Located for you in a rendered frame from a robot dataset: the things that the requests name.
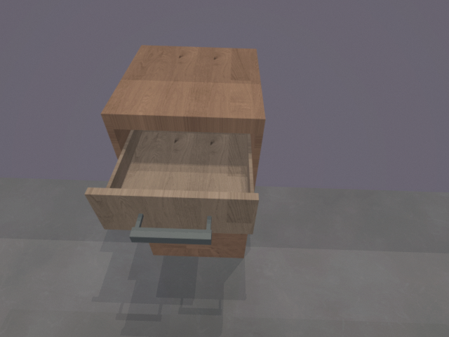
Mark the handle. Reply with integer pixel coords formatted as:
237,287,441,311
129,213,212,245

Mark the cabinet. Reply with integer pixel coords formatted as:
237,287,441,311
101,45,265,258

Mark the drawer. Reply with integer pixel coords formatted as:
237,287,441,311
85,130,259,234

